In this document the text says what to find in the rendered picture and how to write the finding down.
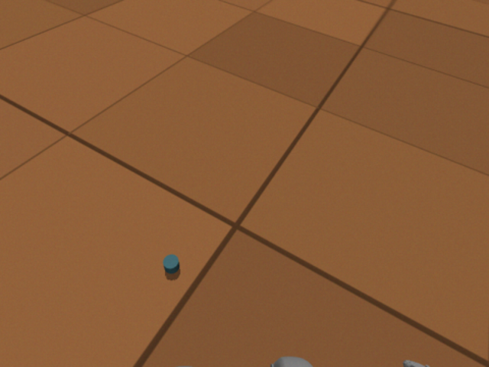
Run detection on tin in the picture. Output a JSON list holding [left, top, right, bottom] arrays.
[[163, 255, 180, 274]]

